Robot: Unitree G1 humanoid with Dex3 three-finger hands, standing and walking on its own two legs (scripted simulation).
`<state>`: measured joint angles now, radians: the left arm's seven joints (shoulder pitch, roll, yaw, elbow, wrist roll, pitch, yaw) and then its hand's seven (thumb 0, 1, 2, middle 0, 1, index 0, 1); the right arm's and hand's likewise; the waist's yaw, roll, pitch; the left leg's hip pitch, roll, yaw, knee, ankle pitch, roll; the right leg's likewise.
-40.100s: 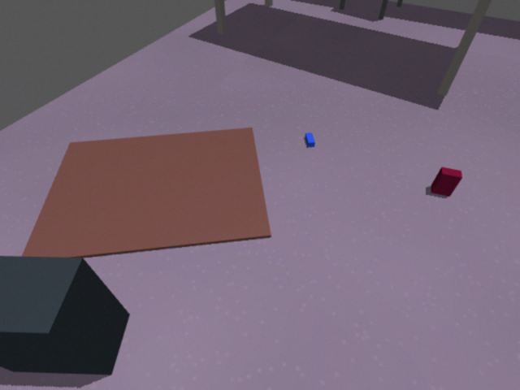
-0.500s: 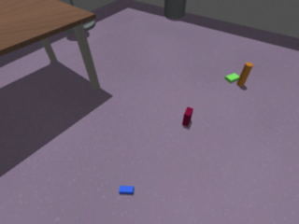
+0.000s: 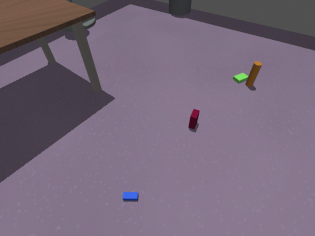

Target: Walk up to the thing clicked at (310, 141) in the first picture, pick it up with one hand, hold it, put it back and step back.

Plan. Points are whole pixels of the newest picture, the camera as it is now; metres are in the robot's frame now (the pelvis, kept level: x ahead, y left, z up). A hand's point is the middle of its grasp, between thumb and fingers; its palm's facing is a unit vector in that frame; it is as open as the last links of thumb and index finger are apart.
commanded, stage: stand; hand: left
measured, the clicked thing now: (130, 196) +0.50 +0.19 -0.78
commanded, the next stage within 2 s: none
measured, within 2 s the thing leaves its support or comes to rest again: neither
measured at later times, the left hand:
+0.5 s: hand out of the picture +0.07 +0.25 -0.16, palm faces -0.03 -0.94 -0.34, open 7.4 cm
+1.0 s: hand out of the picture +0.07 +0.25 -0.16, palm faces -0.04 -0.94 -0.34, open 7.4 cm
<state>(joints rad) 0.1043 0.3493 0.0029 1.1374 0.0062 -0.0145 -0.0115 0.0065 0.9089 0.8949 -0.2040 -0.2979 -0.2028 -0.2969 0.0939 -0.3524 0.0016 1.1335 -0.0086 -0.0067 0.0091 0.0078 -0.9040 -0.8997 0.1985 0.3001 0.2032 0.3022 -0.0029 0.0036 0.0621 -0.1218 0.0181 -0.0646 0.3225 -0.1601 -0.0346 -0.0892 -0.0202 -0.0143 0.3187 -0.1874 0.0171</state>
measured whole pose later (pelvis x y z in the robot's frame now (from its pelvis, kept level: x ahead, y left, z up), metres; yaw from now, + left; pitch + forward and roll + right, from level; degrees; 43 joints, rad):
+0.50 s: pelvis -0.01 +0.00 +0.00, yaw +0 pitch -3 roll +0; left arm 0.12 0.36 0.00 1.12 0.01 -0.01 -0.01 0.01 0.91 0.89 -0.20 -0.30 -0.20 -0.30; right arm 0.12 -0.35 0.01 1.13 -0.01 -0.01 0.01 0.01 -0.90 -0.90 0.20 0.30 0.20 0.30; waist 0.00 0.00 0.05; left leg -0.12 0.02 -0.06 0.32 -0.16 -0.04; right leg -0.09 -0.02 -0.01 0.33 -0.18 0.01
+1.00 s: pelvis +0.00 +0.00 +0.00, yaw -1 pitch -3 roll +0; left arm 0.13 0.36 0.00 1.12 0.01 -0.01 -0.01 0.01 0.91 0.90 -0.20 -0.30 -0.20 -0.30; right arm 0.12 -0.35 0.01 1.13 -0.01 -0.01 0.01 0.01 -0.90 -0.90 0.20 0.30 0.20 0.30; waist 0.00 0.00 0.05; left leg -0.12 0.02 -0.05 0.33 -0.16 -0.04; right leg -0.10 -0.02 0.00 0.33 -0.19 0.01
